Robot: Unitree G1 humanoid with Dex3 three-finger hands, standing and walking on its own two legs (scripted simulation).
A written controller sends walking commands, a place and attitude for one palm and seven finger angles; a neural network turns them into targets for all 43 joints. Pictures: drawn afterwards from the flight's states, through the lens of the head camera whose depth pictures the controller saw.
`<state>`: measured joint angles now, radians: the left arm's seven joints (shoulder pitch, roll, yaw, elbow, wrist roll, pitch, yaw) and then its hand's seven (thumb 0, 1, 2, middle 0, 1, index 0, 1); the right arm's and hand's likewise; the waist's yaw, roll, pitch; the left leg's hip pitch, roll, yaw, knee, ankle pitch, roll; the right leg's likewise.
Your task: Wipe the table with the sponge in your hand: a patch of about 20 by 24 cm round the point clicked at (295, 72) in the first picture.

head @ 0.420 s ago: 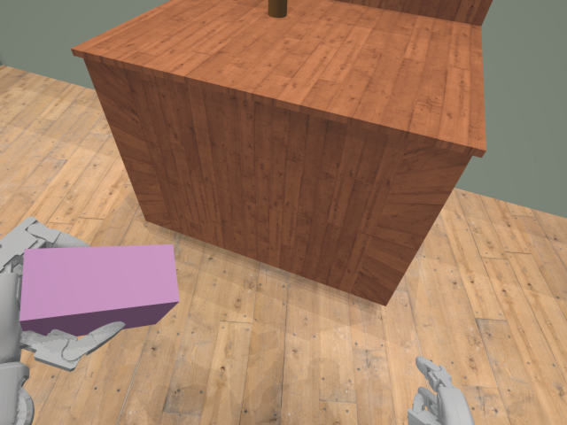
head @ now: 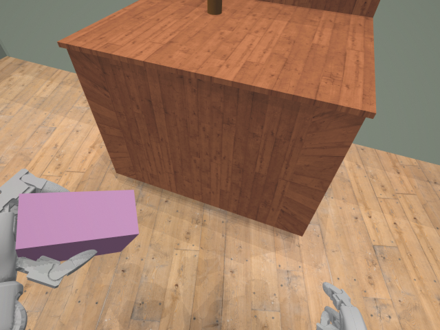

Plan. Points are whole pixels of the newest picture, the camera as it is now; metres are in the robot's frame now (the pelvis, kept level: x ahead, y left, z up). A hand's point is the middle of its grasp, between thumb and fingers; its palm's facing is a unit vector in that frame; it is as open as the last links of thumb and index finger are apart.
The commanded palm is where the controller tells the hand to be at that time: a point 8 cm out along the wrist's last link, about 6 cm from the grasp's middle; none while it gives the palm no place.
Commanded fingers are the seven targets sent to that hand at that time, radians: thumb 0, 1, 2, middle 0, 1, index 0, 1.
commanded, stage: walk around to get in front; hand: left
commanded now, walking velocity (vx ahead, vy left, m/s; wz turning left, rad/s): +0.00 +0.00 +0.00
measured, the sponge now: (96, 225) +0.23 +0.20 +0.13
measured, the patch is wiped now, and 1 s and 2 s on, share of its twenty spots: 0.00 0.00 0.00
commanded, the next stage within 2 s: none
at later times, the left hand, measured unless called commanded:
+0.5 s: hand (26, 255) +0.17 +0.26 +0.15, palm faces +0.46 -0.76 -0.46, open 10.7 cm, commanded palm +0.11 +0.29 +0.18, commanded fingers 0.00 0.10 1.30 -1.20 -1.60 -1.20 -1.60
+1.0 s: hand out of the picture +0.01 +0.27 +0.16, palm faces +0.74 -0.56 -0.37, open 10.6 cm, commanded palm -0.06 +0.29 +0.18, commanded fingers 0.00 0.10 1.30 -1.20 -1.60 -1.20 -1.60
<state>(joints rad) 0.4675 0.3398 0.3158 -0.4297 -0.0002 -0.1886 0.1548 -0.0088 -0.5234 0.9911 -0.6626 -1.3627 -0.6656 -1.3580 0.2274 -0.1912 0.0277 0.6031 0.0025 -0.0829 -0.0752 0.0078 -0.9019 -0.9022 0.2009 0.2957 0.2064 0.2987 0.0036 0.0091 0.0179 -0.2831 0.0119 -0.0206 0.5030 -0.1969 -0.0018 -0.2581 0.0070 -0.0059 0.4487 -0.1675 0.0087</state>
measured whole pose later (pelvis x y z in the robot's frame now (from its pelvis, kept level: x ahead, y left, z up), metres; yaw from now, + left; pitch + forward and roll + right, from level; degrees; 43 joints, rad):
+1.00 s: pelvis -0.07 -0.03 -0.01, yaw +27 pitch -1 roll +2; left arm 0.47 0.38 0.35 -0.59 -0.02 -0.17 0.17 -0.01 -0.52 0.99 -0.66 -1.37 -0.67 -1.36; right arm 0.18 -0.22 -0.03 0.55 -0.01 -0.07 -0.09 0.01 -0.91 -0.90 0.20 0.30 0.20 0.30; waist 0.01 -0.09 0.08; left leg -0.25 0.01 0.07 0.59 -0.30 -0.01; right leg -0.39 -0.15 -0.15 0.87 -0.45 0.03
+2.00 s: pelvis -0.17 -0.19 -0.01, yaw +60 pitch -1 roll -1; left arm 0.52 0.41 0.38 -0.55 -0.04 -0.17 0.12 -0.01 -0.53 1.00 -0.67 -1.36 -0.67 -1.36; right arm 0.21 -0.13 0.03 0.59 0.00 -0.10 -0.02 0.01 -0.90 -0.90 0.20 0.30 0.21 0.30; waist 0.03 0.04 0.05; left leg -0.35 0.00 -0.13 0.56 -0.20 -0.03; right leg -0.27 0.01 -0.08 0.62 -0.44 0.08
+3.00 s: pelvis -0.17 -0.11 -0.01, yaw +88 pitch -3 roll +0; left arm 0.44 0.32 0.32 -0.41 0.00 -0.18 0.11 -0.01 -0.53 1.00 -0.67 -1.36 -0.67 -1.36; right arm 0.16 -0.25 -0.02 0.67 0.00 -0.03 -0.05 0.01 -0.90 -0.90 0.20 0.30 0.21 0.30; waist 0.02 0.02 0.08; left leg -0.50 0.07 0.06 1.13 -0.37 0.00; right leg -0.27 -0.11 -0.20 0.57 -0.24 -0.02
